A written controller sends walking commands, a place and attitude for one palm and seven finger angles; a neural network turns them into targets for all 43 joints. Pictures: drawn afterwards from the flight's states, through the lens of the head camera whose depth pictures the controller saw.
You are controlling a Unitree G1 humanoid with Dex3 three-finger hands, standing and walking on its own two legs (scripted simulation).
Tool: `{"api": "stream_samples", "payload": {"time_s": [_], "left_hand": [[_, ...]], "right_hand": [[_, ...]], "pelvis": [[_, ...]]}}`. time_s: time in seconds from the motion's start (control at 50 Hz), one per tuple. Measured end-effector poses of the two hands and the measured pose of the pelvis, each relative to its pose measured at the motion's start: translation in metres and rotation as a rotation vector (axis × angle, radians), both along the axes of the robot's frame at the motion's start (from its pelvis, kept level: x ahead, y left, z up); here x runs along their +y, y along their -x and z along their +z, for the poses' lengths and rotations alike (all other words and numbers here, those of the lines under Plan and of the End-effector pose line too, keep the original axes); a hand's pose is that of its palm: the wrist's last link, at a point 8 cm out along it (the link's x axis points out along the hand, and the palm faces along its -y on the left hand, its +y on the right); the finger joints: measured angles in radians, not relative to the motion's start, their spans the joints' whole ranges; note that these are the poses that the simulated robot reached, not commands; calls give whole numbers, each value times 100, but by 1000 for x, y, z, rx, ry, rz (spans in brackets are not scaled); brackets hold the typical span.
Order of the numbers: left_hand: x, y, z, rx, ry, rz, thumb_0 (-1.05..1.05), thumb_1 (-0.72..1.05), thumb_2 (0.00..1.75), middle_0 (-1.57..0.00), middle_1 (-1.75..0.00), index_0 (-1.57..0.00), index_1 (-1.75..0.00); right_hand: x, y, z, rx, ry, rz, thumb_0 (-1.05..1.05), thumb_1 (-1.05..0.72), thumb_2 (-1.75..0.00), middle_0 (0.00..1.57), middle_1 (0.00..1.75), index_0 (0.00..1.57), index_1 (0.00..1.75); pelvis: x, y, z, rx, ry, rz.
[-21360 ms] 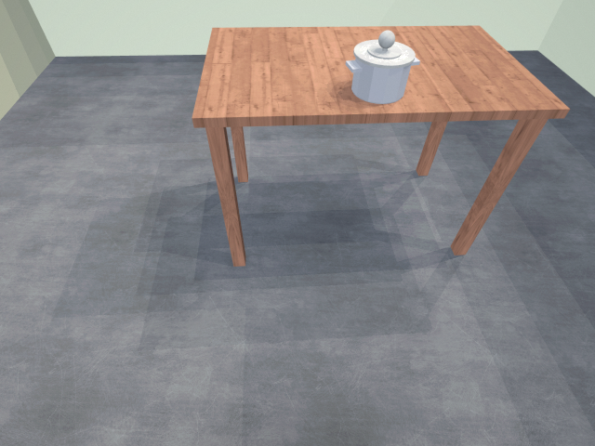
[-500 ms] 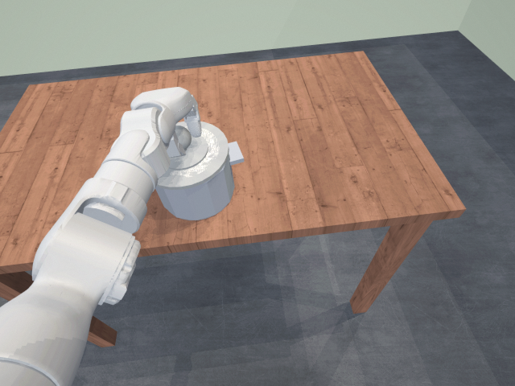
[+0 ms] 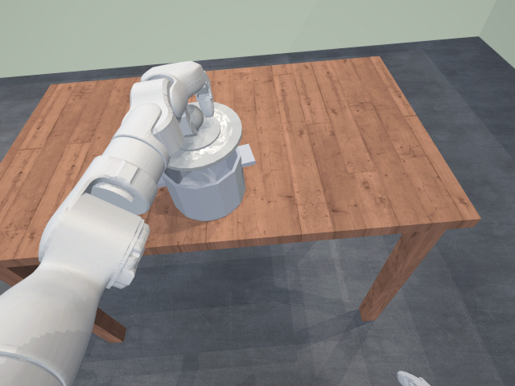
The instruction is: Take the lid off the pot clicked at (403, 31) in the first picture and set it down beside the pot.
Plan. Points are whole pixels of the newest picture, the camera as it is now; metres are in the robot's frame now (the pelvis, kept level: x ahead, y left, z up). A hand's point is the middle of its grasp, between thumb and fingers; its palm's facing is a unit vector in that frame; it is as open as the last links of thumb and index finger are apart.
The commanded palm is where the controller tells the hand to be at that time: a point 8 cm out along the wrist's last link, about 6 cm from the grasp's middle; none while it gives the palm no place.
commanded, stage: lift the lid straight up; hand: left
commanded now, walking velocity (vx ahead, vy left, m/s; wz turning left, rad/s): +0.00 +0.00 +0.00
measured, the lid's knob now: (190, 117) +0.52 +0.09 +0.15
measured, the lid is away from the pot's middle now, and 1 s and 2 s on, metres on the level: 0.01 0.01 0.11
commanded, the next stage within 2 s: move the lid sideways beside the pot in 1.16 s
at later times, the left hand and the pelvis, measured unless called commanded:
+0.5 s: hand (172, 97) +0.48 +0.10 +0.22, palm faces -0.26 -0.03 -0.97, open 7.1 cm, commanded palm +0.48 +0.10 +0.29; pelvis -0.01 +0.00 +0.00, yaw +0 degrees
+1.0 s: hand (172, 65) +0.49 +0.09 +0.26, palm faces -0.24 -0.09 -0.97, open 7.1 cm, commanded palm +0.49 +0.10 +0.32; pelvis -0.01 +0.00 +0.00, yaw +0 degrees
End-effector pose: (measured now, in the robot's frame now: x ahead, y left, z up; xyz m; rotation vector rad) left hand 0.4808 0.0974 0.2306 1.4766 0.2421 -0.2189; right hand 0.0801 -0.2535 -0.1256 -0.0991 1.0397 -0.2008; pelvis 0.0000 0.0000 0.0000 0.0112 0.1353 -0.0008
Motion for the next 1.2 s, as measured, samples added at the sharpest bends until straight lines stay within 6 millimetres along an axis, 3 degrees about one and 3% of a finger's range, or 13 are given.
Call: {"api": "stream_samples", "payload": {"time_s": [0.26, 0.62, 1.02, 1.2], "left_hand": [[2, 0, 22, -19, -21, 7, 1, 30, 66, -68, -95, -72, -95], [1, 13, 54, -42, -32, 10, 1, 29, 67, -68, -94, -72, -95], [-2, -3, 85, -48, -4, 53, 2, 29, 67, -68, -94, -72, -95], [6, -7, 78, -22, -23, 64, 2, 30, 66, -68, -95, -72, -95]], "right_hand": [[-1, 15, -3, 21, -5, -13, 1, -91, -90, 20, 29, 20, 30], [2, 5, 4, -42, 9, 17, 1, -91, -90, 20, 29, 20, 30], [0, 27, 1, 5, 23, -14, 1, -91, -90, 20, 29, 20, 30], [-4, 24, 3, 32, 27, -3, 1, -91, -90, 20, 29, 20, 30]], "pelvis": [[-1, 1, 1, -8, 0, -1], [1, 10, 2, -29, -2, 8], [2, 6, 2, -6, -2, -5], [2, 2, 3, 3, 1, 0]]}}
